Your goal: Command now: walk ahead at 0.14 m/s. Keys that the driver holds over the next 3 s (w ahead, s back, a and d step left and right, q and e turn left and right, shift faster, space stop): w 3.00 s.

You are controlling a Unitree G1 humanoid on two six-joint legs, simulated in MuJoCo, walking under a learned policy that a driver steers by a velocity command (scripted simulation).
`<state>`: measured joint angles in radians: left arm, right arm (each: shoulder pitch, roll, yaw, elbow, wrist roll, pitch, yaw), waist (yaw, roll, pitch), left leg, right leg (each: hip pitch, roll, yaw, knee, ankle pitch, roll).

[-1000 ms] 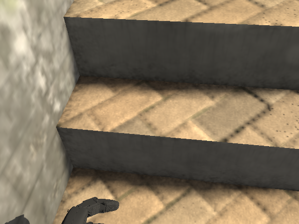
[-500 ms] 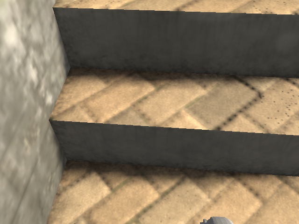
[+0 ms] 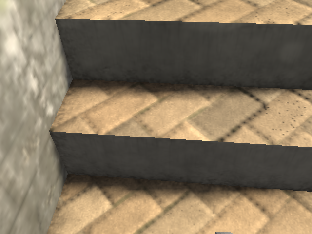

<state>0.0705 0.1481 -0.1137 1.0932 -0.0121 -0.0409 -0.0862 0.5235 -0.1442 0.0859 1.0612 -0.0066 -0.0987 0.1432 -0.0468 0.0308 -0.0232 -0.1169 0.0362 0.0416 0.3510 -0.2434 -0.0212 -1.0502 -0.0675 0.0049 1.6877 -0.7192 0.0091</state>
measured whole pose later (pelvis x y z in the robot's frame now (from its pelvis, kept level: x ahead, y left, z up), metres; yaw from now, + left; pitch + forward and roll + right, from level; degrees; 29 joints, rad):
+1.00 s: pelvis +0.06 +0.08 -0.01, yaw +0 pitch +9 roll -1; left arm 0.08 0.11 -0.09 0.84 0.02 0.02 -0.03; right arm 0.63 -0.13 0.03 1.24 -0.13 -0.03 0.14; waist -0.07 0.01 -0.16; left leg -0.18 -0.03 0.08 0.35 -0.33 0.07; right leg -1.38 -0.07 0.00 2.26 -0.44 -0.17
